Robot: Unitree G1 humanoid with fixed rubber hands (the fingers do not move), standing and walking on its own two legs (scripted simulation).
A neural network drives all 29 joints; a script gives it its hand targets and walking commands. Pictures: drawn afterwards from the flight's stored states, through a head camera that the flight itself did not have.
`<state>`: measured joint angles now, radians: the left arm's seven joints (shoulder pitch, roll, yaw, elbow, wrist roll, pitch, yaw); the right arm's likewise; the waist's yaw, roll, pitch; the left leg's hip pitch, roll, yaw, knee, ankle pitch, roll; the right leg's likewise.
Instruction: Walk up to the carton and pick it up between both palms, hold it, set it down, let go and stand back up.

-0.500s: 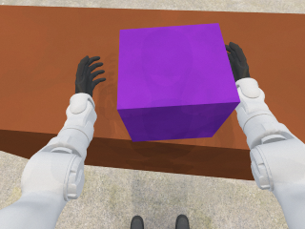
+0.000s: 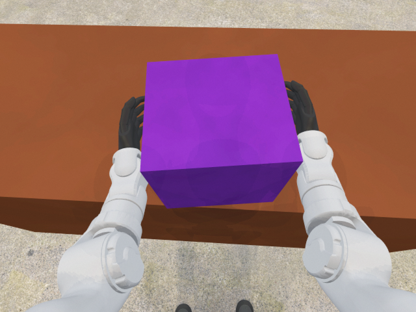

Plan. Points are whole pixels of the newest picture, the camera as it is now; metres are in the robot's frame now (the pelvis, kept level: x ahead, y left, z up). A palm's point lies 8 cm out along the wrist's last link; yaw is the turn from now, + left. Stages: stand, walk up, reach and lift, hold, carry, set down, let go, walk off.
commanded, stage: reach and lift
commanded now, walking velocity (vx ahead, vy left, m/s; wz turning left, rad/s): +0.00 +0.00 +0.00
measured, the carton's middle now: (216, 139) +0.46 -0.01 -0.02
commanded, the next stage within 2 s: none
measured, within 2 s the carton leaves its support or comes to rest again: leaves its support in 1.90 s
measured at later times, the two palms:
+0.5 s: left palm (126, 138) +0.45 +0.16 +0.01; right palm (301, 126) +0.46 -0.17 +0.02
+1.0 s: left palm (123, 142) +0.44 +0.16 +0.01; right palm (297, 126) +0.46 -0.17 +0.02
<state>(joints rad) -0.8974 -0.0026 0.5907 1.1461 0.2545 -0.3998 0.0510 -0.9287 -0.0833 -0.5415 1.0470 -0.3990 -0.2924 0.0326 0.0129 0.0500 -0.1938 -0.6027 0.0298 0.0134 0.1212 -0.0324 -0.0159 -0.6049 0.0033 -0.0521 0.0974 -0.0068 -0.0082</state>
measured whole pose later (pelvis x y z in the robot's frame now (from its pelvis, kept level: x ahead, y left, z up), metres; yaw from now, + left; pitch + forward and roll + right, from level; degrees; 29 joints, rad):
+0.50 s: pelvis +0.00 +0.01 +0.00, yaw +0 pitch +27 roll +0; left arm -0.86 -0.04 0.57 1.00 0.36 -0.32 0.05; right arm -0.87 -0.06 -0.57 0.97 -0.41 -0.30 0.04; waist 0.00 0.03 -0.15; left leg -0.56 0.02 0.01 0.13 -0.05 -0.01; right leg -0.55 -0.01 -0.06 0.09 -0.02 0.00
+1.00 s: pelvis +0.01 +0.01 +0.00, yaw +2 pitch +26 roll +0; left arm -0.85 -0.04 0.57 1.02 0.33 -0.33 0.05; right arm -0.87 -0.06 -0.58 0.99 -0.43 -0.31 0.04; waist -0.01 0.04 -0.14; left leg -0.54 0.02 -0.02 0.15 -0.06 -0.01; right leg -0.52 -0.01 -0.09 0.11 -0.03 0.00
